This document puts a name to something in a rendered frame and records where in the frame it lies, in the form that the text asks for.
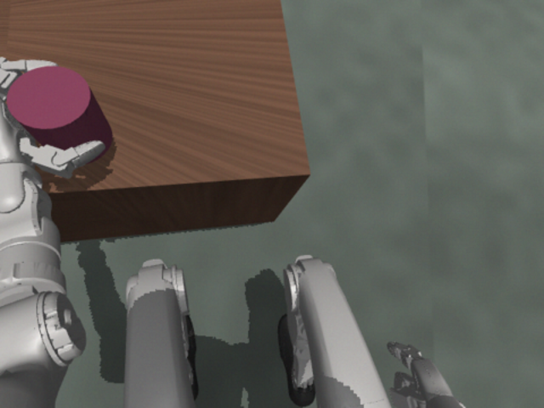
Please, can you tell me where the left robot foot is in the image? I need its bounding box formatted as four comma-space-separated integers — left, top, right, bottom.
185, 315, 199, 400

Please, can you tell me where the left robot arm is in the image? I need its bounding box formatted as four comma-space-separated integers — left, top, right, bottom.
0, 162, 86, 408

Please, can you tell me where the right robot hand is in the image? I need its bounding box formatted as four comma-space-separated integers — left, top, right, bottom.
387, 342, 453, 408

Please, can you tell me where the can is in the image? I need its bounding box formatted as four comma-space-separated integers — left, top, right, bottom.
7, 66, 112, 164

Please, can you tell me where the left robot hand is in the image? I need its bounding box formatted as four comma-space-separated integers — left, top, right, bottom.
0, 57, 105, 179

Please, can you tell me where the right robot foot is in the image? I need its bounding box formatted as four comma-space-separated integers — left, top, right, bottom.
278, 314, 315, 407

